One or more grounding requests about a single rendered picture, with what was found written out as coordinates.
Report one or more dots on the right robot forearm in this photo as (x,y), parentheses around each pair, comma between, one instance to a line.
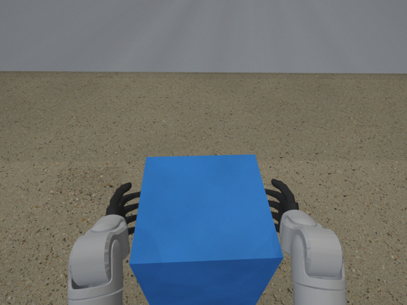
(317,263)

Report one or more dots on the left robot hand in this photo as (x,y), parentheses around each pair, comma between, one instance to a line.
(117,202)

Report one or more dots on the right robot hand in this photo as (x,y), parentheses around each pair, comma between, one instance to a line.
(286,198)

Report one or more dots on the left robot forearm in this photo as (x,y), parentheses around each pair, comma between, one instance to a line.
(95,274)

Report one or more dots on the carton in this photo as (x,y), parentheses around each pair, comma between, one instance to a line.
(204,232)

